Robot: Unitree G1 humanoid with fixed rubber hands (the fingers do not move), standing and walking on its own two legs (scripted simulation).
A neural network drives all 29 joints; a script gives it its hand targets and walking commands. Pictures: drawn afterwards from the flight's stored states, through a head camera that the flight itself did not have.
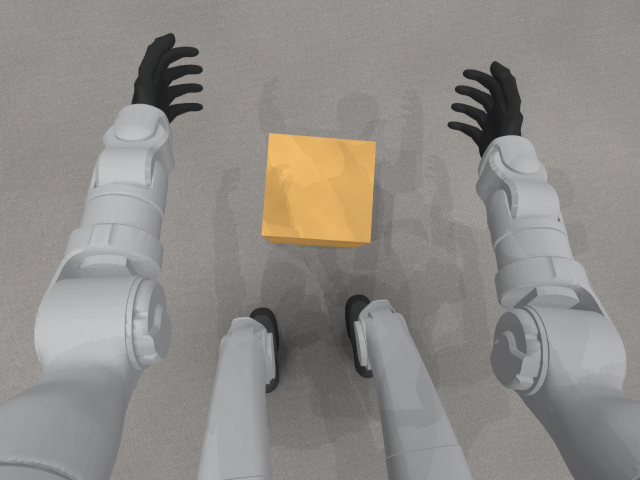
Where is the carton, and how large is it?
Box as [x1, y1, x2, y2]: [262, 133, 375, 247]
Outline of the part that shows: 269,133 262,235 271,242 355,247 369,242 375,142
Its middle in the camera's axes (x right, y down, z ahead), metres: -0.01 -0.09 +0.87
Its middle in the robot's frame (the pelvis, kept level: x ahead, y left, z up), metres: +0.47 -0.05 -0.51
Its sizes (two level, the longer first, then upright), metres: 0.210 0.200 0.250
